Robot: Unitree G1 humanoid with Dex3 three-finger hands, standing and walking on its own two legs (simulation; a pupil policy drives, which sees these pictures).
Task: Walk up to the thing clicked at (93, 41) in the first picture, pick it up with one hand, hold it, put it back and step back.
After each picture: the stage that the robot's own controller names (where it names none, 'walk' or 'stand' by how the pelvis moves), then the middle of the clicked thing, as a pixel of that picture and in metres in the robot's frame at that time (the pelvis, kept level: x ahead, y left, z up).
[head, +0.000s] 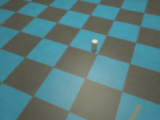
stand; (94, 45) +1.37 -0.07 -0.72
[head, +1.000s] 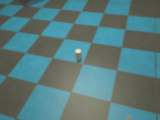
walk; (78, 54) +1.24 +0.22 -0.70
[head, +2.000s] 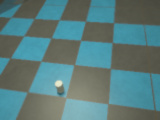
walk; (59, 86) +0.73 +0.32 -0.71
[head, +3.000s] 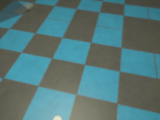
walk; out of the picture +0.46 +0.22 -0.70
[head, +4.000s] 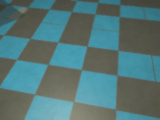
stand; out of the picture +0.39 +0.23 -0.72
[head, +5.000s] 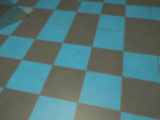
stand; out of the picture +0.39 +0.22 -0.73
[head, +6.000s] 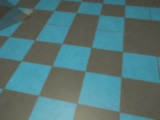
stand; out of the picture +0.39 +0.24 -0.73
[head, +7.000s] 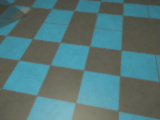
stand; out of the picture +0.37 +0.24 -0.73
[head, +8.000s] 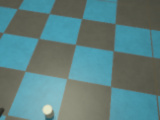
go down; (48, 111) +0.40 +0.24 -0.66
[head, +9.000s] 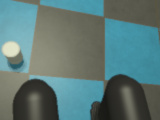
go down; (13, 53) +0.46 +0.27 -0.28
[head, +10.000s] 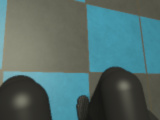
close in; out of the picture +0.44 +0.29 -0.24
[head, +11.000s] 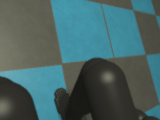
close; out of the picture +0.44 +0.31 -0.22
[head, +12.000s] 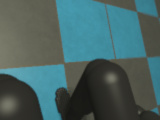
lift; out of the picture +0.41 +0.29 -0.23
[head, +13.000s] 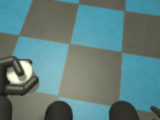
lift; (25, 78) +0.34 +0.22 -0.02
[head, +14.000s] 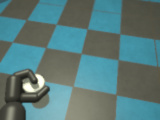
hold; (37, 92) +0.32 +0.19 -0.02
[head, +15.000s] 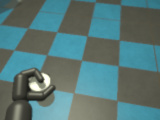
hold; (43, 90) +0.33 +0.17 -0.01
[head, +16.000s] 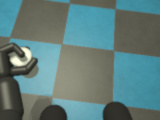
crouch; (25, 64) +0.42 +0.21 -0.09
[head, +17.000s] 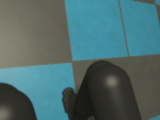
lower; out of the picture +0.43 +0.29 -0.24
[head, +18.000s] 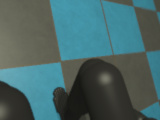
lower; out of the picture +0.42 +0.31 -0.23
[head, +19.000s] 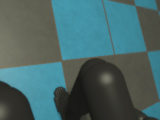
lower; out of the picture +0.43 +0.31 -0.23
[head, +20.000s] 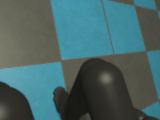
lower; out of the picture +0.43 +0.31 -0.23
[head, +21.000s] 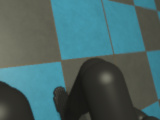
lower; out of the picture +0.43 +0.31 -0.23
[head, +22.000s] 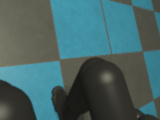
open; out of the picture +0.43 +0.29 -0.23
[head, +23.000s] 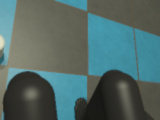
stand; out of the picture +0.43 +0.27 -0.26
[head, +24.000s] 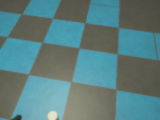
stand; (53, 118) +0.39 +0.21 -0.62
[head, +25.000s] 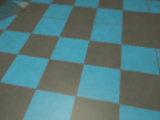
stand; out of the picture +0.39 +0.21 -0.67
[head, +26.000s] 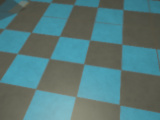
stand; out of the picture +0.38 +0.21 -0.67
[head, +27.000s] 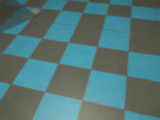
stand; out of the picture +0.41 +0.20 -0.72
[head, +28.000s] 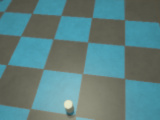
walk; (69, 106) +0.45 +0.17 -0.70
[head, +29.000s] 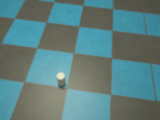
walk; (61, 79) +0.67 +0.19 -0.69
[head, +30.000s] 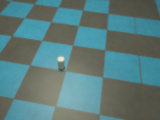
stand; (61, 62) +1.00 +0.24 -0.71
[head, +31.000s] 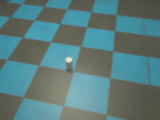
stand; (69, 63) +1.02 +0.20 -0.72
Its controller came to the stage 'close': yes
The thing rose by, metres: 0.70
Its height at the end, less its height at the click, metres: +0.00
